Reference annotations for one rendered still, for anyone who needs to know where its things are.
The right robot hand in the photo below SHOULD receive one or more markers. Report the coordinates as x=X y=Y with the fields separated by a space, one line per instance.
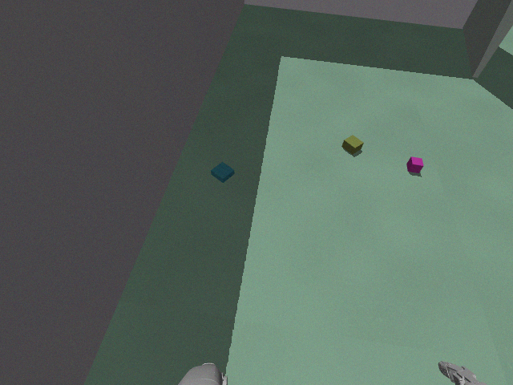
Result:
x=458 y=375

